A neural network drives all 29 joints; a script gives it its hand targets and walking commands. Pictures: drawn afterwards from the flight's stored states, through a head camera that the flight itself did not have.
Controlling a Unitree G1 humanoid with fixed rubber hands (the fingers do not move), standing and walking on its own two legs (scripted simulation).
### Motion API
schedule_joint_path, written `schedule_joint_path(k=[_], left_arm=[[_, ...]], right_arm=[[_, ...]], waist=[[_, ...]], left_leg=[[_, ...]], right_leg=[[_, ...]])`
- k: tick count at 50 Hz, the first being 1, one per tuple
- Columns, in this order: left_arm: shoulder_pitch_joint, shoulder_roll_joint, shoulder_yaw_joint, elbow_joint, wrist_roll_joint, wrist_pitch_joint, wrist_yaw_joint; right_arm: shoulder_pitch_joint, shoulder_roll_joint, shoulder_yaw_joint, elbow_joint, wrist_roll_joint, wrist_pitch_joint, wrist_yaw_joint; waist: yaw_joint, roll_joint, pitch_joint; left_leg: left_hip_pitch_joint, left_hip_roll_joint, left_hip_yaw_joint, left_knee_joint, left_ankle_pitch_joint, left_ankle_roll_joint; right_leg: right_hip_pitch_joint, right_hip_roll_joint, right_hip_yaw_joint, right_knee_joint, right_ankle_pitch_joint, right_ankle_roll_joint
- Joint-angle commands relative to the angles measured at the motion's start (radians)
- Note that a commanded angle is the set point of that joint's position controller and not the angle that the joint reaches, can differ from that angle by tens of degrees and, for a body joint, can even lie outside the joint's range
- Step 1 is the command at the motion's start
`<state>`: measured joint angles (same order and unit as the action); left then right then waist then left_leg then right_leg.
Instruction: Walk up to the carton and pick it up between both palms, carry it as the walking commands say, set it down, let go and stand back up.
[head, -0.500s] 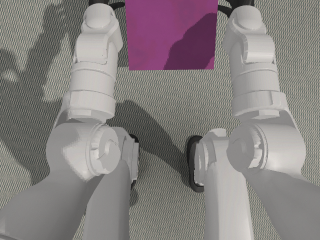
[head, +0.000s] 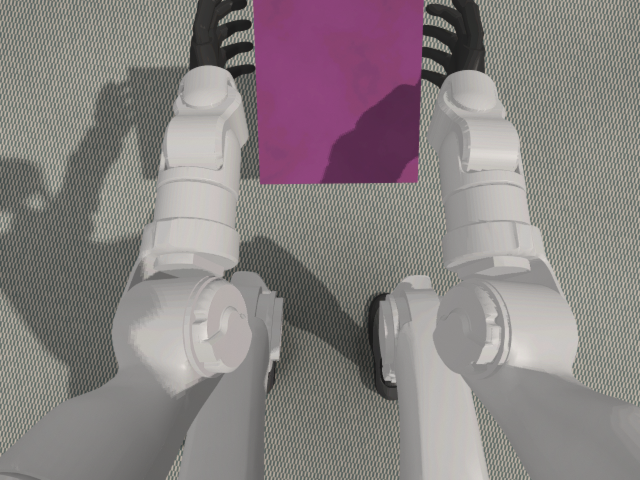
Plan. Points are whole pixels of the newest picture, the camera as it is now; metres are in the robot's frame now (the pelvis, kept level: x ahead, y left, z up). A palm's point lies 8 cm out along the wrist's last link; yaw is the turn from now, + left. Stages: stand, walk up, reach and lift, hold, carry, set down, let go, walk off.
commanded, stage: reach and lift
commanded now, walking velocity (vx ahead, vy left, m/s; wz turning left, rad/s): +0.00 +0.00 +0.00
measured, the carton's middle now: (334, 91) +0.55 +0.00 -0.17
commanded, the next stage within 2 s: none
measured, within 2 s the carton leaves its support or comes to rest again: neither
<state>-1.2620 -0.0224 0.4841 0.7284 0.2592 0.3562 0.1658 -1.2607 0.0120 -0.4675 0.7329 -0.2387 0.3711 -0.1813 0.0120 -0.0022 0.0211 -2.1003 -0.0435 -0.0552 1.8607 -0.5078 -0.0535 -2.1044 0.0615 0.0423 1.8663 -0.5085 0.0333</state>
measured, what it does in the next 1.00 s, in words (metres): rises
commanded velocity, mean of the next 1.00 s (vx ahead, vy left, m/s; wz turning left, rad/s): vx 0.00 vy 0.00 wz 0.00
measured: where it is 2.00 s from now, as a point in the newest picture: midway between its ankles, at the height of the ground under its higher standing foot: (324, 362)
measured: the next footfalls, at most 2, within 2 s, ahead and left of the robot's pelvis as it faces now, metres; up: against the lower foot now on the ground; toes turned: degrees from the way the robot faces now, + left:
none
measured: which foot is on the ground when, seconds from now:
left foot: down 0.00-1.00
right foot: down 0.00-1.00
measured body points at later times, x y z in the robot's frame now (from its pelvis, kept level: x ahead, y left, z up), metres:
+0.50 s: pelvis +0.00 +0.01 +0.05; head +0.27 +0.00 +0.41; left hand +0.52 +0.13 -0.02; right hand +0.52 -0.12 -0.02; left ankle +0.11 +0.13 -0.43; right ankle +0.11 -0.12 -0.43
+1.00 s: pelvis +0.02 +0.01 +0.10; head +0.24 +0.00 +0.50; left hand +0.49 +0.13 +0.06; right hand +0.50 -0.12 +0.06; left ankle +0.11 +0.13 -0.43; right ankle +0.11 -0.12 -0.43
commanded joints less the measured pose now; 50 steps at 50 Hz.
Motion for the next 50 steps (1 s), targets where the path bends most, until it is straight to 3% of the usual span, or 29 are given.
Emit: schedule_joint_path(k=[1,8,19,30,50], left_arm=[[-0.634,-1.012,-0.474,0.061,-0.153,-0.014,-0.333],[-0.598,-1.047,-0.474,0.078,-0.151,-0.013,-0.333],[-0.546,-1.079,-0.468,0.076,-0.133,-0.007,-0.312],[-0.494,-1.108,-0.458,0.082,-0.122,-0.006,-0.304],[-0.364,-1.156,-0.471,0.079,-0.097,-0.019,-0.298]], right_arm=[[-0.671,1.011,0.469,0.021,0.156,-0.032,0.343],[-0.639,1.033,0.476,0.000,0.138,-0.029,0.340],[-0.583,1.066,0.475,0.038,0.133,-0.024,0.350],[-0.518,1.092,0.459,0.044,0.109,-0.025,0.343],[-0.383,1.153,0.481,0.053,0.090,-0.038,0.336]], waist=[[-0.001,-0.007,-1.202],[-0.016,0.012,-1.206],[-0.010,0.003,-1.197],[-0.023,0.014,-1.151],[-0.022,0.006,-1.087]], left_leg=[[0.635,-0.146,0.133,-0.163,0.242,0.028],[0.645,-0.152,0.133,-0.201,0.228,0.026],[0.757,-0.153,0.114,-0.272,0.223,0.023],[0.817,-0.159,0.108,-0.349,0.197,0.024],[0.945,-0.159,0.083,-0.490,0.223,0.030]], right_leg=[[0.635,0.131,-0.121,-0.190,0.260,-0.003],[0.679,0.130,-0.115,-0.231,0.255,-0.001],[0.696,0.137,-0.119,-0.288,0.226,-0.004],[0.777,0.139,-0.110,-0.366,0.209,-0.006],[0.937,0.139,-0.084,-0.498,0.245,-0.008]])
